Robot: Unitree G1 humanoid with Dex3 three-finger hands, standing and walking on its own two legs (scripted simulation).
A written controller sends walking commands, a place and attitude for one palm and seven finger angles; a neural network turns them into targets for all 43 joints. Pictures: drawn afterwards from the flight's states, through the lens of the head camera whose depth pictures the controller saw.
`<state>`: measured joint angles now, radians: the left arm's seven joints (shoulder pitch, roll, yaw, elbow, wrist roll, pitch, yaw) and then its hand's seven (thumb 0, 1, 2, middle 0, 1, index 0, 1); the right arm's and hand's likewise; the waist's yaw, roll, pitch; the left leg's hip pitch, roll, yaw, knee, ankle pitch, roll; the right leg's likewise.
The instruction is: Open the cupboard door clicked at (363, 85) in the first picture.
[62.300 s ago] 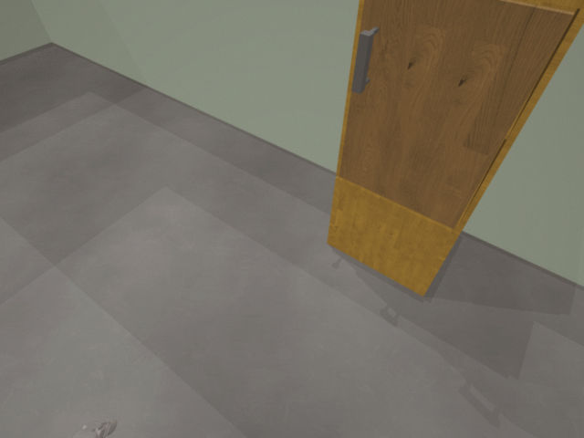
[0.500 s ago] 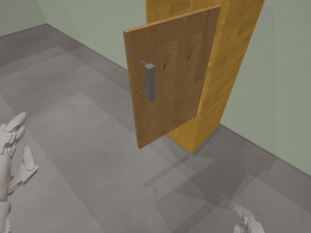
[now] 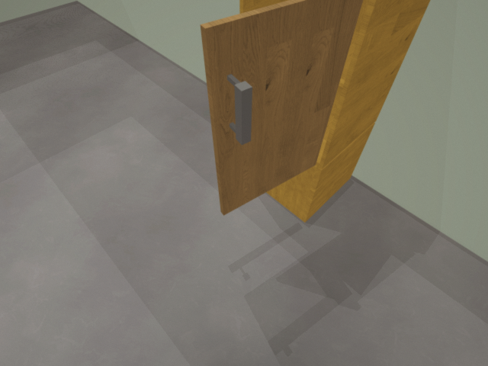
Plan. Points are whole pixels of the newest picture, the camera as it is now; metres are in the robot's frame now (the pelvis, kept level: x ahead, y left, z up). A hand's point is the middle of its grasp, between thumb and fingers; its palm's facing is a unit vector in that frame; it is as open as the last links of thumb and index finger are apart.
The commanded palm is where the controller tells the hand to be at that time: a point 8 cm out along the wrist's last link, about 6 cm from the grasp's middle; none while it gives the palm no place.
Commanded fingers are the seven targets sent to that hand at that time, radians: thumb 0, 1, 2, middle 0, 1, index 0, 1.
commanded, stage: let the arm hang, fingers relaxed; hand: left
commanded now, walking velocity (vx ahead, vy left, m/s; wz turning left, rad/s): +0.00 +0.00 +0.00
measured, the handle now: (237, 109) +0.59 +0.05 +0.08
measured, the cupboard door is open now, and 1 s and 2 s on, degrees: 79 79 79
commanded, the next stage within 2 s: look to check the result in 0.56 s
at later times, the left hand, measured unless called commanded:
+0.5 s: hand out of the picture +0.06 +0.21 -0.17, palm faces +0.00 -0.97 -0.24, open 7.4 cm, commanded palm none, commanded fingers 0.00 0.90 0.90 -0.20 -0.30 -0.20 -0.30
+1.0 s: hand out of the picture +0.09 +0.25 -0.15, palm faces -0.01 -0.94 -0.33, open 7.4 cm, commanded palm none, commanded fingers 0.00 0.90 0.90 -0.20 -0.30 -0.20 -0.30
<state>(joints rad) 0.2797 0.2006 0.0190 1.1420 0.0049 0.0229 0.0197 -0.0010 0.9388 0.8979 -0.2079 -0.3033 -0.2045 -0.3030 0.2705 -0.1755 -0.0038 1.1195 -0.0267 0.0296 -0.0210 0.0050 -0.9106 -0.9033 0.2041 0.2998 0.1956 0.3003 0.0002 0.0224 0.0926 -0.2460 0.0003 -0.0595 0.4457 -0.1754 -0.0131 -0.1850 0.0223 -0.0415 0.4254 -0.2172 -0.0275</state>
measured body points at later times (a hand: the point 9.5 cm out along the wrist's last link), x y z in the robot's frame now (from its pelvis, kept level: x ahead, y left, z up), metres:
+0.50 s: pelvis +0.00 +0.01 +0.00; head +0.02 +0.00 +0.45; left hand +0.06 +0.26 -0.15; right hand +0.03 -0.23 -0.16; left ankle +0.04 +0.13 -0.74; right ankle +0.01 -0.10 -0.74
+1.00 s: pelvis +0.02 +0.01 +0.01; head +0.05 +0.00 +0.46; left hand +0.10 +0.30 -0.13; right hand +0.10 -0.28 -0.14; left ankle +0.04 +0.13 -0.74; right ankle +0.01 -0.10 -0.74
